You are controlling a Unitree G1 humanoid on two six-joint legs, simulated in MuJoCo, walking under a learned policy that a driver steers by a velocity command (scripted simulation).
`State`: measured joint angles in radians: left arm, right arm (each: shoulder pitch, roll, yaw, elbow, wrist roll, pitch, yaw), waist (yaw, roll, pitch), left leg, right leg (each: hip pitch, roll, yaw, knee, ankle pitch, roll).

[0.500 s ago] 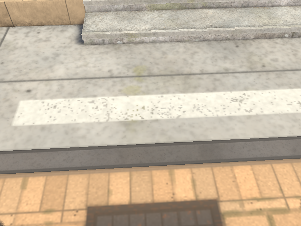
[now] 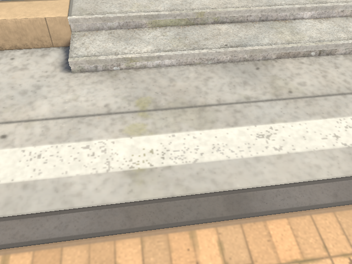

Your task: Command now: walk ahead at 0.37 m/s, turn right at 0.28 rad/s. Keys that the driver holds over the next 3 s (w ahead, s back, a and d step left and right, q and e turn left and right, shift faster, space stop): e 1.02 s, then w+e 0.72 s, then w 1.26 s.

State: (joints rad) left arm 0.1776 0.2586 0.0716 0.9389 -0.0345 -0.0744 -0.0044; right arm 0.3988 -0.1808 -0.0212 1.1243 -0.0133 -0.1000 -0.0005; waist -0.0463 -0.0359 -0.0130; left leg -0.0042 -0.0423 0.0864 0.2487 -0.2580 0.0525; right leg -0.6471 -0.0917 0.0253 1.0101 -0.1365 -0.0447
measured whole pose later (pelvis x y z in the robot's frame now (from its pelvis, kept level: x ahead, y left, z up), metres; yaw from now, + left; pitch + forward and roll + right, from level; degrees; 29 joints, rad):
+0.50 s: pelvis +0.17 -0.04 -0.01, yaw -15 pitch +3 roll +1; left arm 0.17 0.28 0.07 0.76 0.00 -0.01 0.01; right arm 0.08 -0.29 -0.05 0.83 -0.02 -0.02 -0.07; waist 0.03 0.01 0.04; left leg -0.63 0.03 -0.12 0.98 -0.33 -0.06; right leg -0.42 0.12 0.08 0.44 -0.07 -0.10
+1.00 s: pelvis +0.23 -0.01 +0.00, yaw -34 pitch +2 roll -1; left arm 0.20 0.32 0.09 0.66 -0.02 0.07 0.02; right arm 0.16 -0.25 -0.05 0.74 -0.01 0.01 -0.05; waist -0.01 -0.03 0.04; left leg -0.24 0.06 0.06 0.43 -0.22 0.00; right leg -0.53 0.00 0.05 1.00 -0.37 0.10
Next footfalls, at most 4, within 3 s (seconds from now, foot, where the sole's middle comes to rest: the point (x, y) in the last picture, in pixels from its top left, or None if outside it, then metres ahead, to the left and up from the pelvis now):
0.22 right None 0.28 -0.13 -0.78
0.72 left None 0.33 0.08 -0.78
1.18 right None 0.17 -0.14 -0.78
1.62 left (232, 260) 0.54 -0.23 -0.78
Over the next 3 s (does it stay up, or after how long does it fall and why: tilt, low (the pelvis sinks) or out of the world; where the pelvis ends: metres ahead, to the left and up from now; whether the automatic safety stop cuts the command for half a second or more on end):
stays up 0.70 -0.83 0.00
